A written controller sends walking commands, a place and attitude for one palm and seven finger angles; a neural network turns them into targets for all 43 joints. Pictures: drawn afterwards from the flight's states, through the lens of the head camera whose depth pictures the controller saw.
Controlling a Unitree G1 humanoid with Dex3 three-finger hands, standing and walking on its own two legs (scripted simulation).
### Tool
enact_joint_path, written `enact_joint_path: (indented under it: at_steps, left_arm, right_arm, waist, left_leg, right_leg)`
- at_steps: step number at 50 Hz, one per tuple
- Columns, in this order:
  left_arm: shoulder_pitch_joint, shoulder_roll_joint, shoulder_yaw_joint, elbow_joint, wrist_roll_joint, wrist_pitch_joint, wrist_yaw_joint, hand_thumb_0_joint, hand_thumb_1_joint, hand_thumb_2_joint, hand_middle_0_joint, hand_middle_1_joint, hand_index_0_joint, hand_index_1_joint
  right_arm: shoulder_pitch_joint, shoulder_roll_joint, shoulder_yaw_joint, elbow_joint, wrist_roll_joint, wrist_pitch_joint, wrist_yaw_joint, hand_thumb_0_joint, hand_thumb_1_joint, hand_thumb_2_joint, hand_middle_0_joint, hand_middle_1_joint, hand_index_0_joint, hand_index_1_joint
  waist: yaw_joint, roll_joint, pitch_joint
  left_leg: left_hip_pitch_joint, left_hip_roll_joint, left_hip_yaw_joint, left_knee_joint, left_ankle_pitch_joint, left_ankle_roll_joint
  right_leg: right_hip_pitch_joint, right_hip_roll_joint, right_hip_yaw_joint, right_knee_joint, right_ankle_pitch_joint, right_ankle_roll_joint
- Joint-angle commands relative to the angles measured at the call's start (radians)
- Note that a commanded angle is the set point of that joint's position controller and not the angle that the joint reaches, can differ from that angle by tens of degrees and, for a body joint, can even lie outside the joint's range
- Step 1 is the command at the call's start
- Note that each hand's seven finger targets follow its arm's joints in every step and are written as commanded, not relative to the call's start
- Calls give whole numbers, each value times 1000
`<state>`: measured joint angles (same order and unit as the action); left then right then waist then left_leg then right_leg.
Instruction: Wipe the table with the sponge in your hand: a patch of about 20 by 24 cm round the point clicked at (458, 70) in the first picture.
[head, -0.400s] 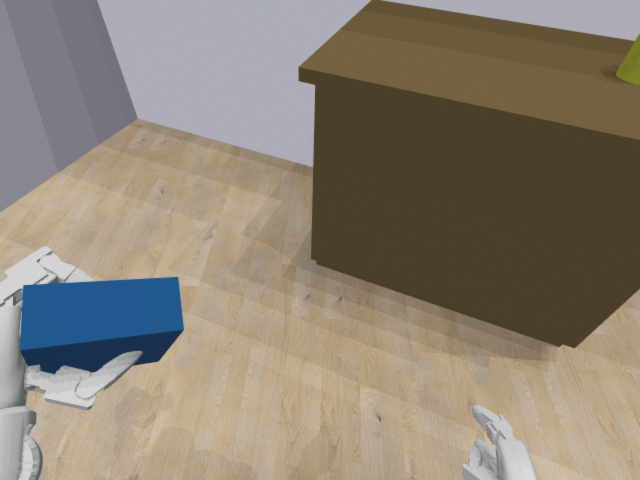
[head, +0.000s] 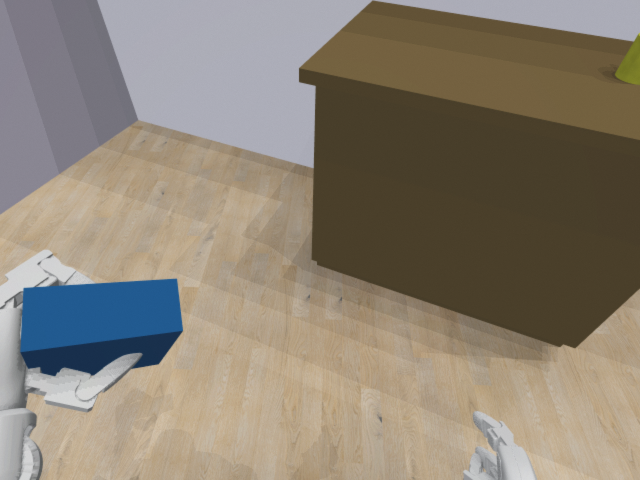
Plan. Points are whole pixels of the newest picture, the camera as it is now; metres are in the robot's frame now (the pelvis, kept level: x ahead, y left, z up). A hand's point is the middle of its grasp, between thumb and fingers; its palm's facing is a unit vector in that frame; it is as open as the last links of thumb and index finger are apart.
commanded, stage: walk to a spot facing it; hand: left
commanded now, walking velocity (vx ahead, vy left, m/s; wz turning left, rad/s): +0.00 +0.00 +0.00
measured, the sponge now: (125, 330) +0.22 +0.21 +0.14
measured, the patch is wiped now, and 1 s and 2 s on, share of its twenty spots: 0.00 0.00 0.00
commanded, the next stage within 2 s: turn to face it in 1.38 s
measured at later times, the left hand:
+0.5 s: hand (74, 314) +0.23 +0.26 +0.15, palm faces +0.49 -0.80 -0.35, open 9.2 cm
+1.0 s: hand (136, 210) +0.36 +0.25 +0.16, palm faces +0.50 -0.70 -0.50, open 9.1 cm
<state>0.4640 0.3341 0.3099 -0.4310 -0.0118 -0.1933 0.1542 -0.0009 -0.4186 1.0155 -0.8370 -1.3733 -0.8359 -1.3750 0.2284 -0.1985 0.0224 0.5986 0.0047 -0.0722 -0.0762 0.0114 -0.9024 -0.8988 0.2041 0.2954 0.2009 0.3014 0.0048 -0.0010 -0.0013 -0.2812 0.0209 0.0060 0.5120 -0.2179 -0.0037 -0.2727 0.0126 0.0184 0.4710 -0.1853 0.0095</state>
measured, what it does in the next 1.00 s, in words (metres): walks ahead: right foot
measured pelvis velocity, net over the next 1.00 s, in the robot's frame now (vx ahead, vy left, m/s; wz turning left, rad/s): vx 0.19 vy -0.03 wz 0.17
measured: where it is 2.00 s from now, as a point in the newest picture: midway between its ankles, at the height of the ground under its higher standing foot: outside the picture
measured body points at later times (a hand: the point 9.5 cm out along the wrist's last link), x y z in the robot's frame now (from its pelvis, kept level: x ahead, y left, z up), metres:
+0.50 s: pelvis +0.04 +0.00 -0.02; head +0.02 +0.01 +0.43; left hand +0.20 +0.30 +0.17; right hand +0.18 -0.24 -0.11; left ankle +0.04 +0.11 -0.73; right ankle +0.04 -0.13 -0.74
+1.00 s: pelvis +0.19 -0.03 -0.02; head +0.21 -0.03 +0.43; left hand +0.33 +0.28 +0.19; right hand +0.37 -0.21 -0.12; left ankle +0.06 +0.11 -0.73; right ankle +0.30 -0.10 -0.74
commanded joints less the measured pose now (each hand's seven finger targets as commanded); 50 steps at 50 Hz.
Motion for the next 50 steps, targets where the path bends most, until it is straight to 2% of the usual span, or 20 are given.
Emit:
enact_joint_path:
  at_steps: [1, 6, 12, 17, 21, 23, 25, 26, 27, 28, 29, 30, 31, 34, 37, 43, 47, 48, 49, 50]
  left_arm:
    - [-79, 157, 106, -217, -1, -66, 14, 0, 100, 1300, -1200, -1600, -1200, -1600]
    - [-86, 155, 102, -212, 0, -67, 14, 0, 100, 1300, -1200, -1600, -1200, -1600]
    - [-88, 158, 109, -224, 9, -44, 26, 0, 100, 1300, -1200, -1600, -1200, -1600]
    - [-95, 171, 129, -223, 8, -53, 33, 0, 100, 1300, -1200, -1600, -1200, -1600]
    - [-90, 176, 118, -198, 10, -52, 24, 0, 100, 1300, -1200, -1600, -1200, -1600]
    - [-146, 196, 117, -210, 13, -63, 32, 0, 100, 1300, -1200, -1600, -1200, -1600]
    - [-180, 219, 139, -236, 18, -73, 38, 0, 100, 1300, -1200, -1600, -1200, -1600]
    - [-153, 221, 148, -242, 14, -77, 38, 0, 100, 1300, -1200, -1600, -1200, -1600]
    - [-133, 221, 153, -266, 8, -80, 34, 0, 100, 1300, -1200, -1600, -1200, -1600]
    - [-113, 206, 157, -316, 1, -90, 33, 0, 100, 1300, -1200, -1600, -1200, -1600]
    - [-97, 200, 145, -357, -3, -108, 35, 0, 100, 1300, -1200, -1600, -1200, -1600]
    - [-101, 225, 142, -318, 16, -111, 34, 0, 100, 1300, -1200, -1600, -1200, -1600]
    - [-130, 221, 142, -317, 19, -106, 31, 0, 100, 1300, -1200, -1600, -1200, -1600]
    - [-105, 165, 104, -338, 11, -92, 19, 0, 100, 1300, -1200, -1600, -1200, -1600]
    - [-9, 152, 116, -316, -1, -81, 10, 0, 100, 1300, -1200, -1600, -1200, -1600]
    - [-22, 182, 159, -263, -3, -81, -9, 0, 100, 1300, -1200, -1600, -1200, -1600]
    - [-61, 201, 173, -262, -3, -76, -12, 0, 100, 1300, -1200, -1600, -1200, -1600]
    - [-69, 209, 175, -267, 1, -65, -13, 0, 100, 1300, -1200, -1600, -1200, -1600]
    - [-81, 236, 187, -278, 11, -54, -10, 0, 100, 1300, -1200, -1600, -1200, -1600]
    - [-60, 269, 220, -259, 10, -47, -1, 0, 100, 1300, -1200, -1600, -1200, -1600]
  right_arm:
    - [-98, -115, -41, -155, -1, -57, -8, 0, -900, -900, 200, 300, 200, 300]
    - [-94, -115, -41, -150, -3, -59, -7, 0, -900, -900, 200, 300, 200, 300]
    - [-96, -123, -49, -151, -11, -42, -22, 0, -900, -900, 200, 300, 200, 300]
    - [-77, -123, -53, -127, -18, -47, -27, 0, -900, -900, 200, 300, 200, 300]
    - [-80, -102, -50, -126, -10, -43, -13, 0, -900, -900, 200, 300, 200, 300]
    - [-98, -100, -47, -120, -7, -41, -12, 0, -900, -900, 200, 300, 200, 300]
    - [-108, -106, -44, -119, -11, -43, -12, 0, -900, -900, 200, 300, 200, 300]
    - [-92, -91, -37, -114, -16, -39, -15, 0, -900, -900, 200, 300, 200, 300]
    - [-77, -95, -43, -116, -13, -37, -19, 0, -900, -900, 200, 300, 200, 300]
    - [-62, -119, -54, -120, -13, -41, -20, 0, -900, -900, 200, 300, 200, 300]
    - [-67, -116, -58, -124, -10, -44, -12, 0, -900, -900, 200, 300, 200, 300]
    - [-67, -105, -54, -108, -23, -48, -5, 0, -900, -900, 200, 300, 200, 300]
    - [-69, -93, -44, -94, -33, -53, 2, 0, -900, -900, 200, 300, 200, 300]
    - [-53, -117, -73, -80, -3, -71, 17, 0, -900, -900, 200, 300, 200, 300]
    - [-42, -107, -71, -83, -1, -76, 19, 0, -900, -900, 200, 300, 200, 300]
    - [-58, -101, -71, -96, -17, -77, 9, 0, -900, -900, 200, 300, 200, 300]
    - [-76, -97, -66, -96, -11, -75, 1, 0, -900, -900, 200, 300, 200, 300]
    - [-90, -94, -64, -100, -5, -67, 3, 0, -900, -900, 200, 300, 200, 300]
    - [-88, -74, -66, -107, 8, -58, 6, 0, -900, -900, 200, 300, 200, 300]
    - [-100, -53, -63, -140, 7, -51, 5, 0, -900, -900, 200, 300, 200, 300]
  waist:
    - [-2, 71, -88]
    - [-3, 57, -87]
    - [-17, 77, -29]
    - [-20, 63, -65]
    - [-14, -110, -8]
    - [-8, -193, 40]
    - [-12, -152, 34]
    - [-19, -96, 9]
    - [-30, -17, -17]
    - [-40, 208, -74]
    - [-37, 382, -92]
    - [-41, 324, -67]
    - [-46, 216, -24]
    - [-27, 154, -24]
    - [-21, 189, -47]
    - [-19, 221, -14]
    - [8, 193, -83]
    - [16, 132, -125]
    - [18, -50, -182]
    - [18, -252, -249]
  left_leg:
    - [-55, 63, -42, -146, -56, 20]
    - [-61, 64, -40, -143, -112, 24]
    - [-128, 81, -118, -133, -466, 81]
    - [-133, 103, -155, -59, -232, 102]
    - [-275, -2, 12, 181, -302, 50]
    - [-287, 8, 53, 278, -252, 28]
    - [-197, 33, 58, 172, -206, 26]
    - [-72, 12, 84, 65, -142, 30]
    - [61, 11, 61, -44, -81, 45]
    - [231, 126, -154, -150, -25, 114]
    - [368, 327, -474, -199, 155, 199]
    - [318, 385, -599, -218, 119, 238]
    - [285, 402, -600, -222, 155, 264]
    - [343, 308, -318, -175, 254, 230]
    - [308, 248, -169, -186, 292, 186]
    - [203, 242, -68, -206, 355, 157]
    - [132, 202, -12, 43, 436, 140]
    - [74, 166, -6, 180, 358, 120]
    - [-45, 94, 54, 442, 180, 85]
    - [-314, -53, 47, 743, -304, 42]
  right_leg:
    - [93, -39, 42, -64, -6, -8]
    - [83, -48, 46, -68, -53, -9]
    - [-27, -67, 49, -22, -432, -43]
    - [57, -93, 25, 54, -260, -52]
    - [76, -269, 288, -120, -499, -138]
    - [70, -362, 346, -193, -514, -192]
    - [56, -354, 245, -124, -342, -194]
    - [17, -297, 137, -35, -251, -158]
    - [-38, -215, 26, 131, -158, -106]
    - [-182, -96, -93, 409, -89, -34]
    - [-387, -26, -119, 621, -395, 8]
    - [-428, -69, -33, 725, -415, -8]
    - [-472, -98, -6, 771, -381, -3]
    - [-522, -108, -55, 721, -279, 18]
    - [-460, -102, -110, 620, -173, 29]
    - [-284, -89, -185, 349, -92, 27]
    - [74, -11, -256, 77, -16, 14]
    - [217, -37, -228, 18, 35, 11]
    - [358, -196, -57, -12, 104, -37]
    - [516, -455, 344, -39, 362, -151]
